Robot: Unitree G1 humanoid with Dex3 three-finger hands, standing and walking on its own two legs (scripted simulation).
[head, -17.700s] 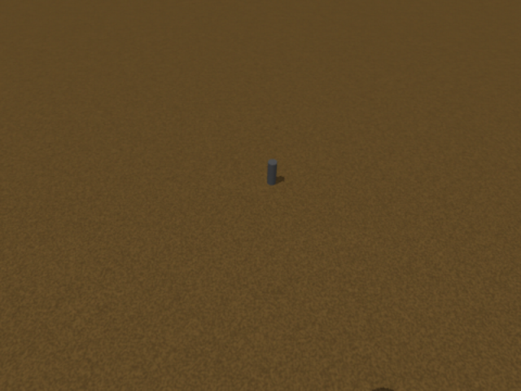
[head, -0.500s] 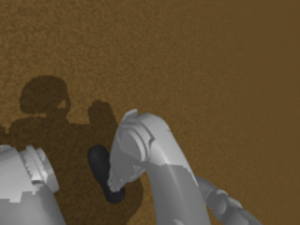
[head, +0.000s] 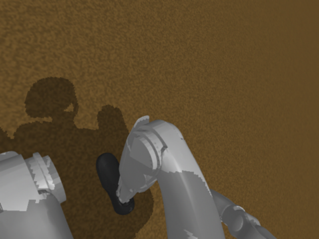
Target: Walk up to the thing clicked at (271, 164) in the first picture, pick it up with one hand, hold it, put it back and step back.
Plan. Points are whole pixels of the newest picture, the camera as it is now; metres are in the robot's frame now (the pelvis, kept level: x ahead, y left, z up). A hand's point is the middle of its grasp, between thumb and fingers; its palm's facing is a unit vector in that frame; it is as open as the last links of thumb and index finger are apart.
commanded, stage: settle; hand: left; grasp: from the side
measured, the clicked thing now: out of the picture +0.50 +0.32 -0.22
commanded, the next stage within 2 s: lift in 1.50 s
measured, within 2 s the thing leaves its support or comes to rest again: neither
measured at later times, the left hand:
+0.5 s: hand out of the picture +0.48 +0.34 -0.05, palm faces +0.32 -0.94 -0.07, open 5.2 cm
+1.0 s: hand out of the picture +0.49 +0.34 +0.01, palm faces +0.33 -0.94 -0.05, open 5.1 cm
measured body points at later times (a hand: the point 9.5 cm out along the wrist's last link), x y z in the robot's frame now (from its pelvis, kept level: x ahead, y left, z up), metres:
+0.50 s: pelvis +0.01 -0.01 +0.02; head +0.22 +0.15 +0.38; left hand +0.46 +0.39 -0.04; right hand +0.14 -0.26 -0.04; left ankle +0.08 +0.10 -0.27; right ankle +0.16 -0.11 -0.27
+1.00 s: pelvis +0.02 -0.01 +0.05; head +0.24 +0.11 +0.42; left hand +0.47 +0.38 +0.02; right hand +0.14 -0.27 -0.05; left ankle +0.08 +0.10 -0.27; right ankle +0.16 -0.11 -0.27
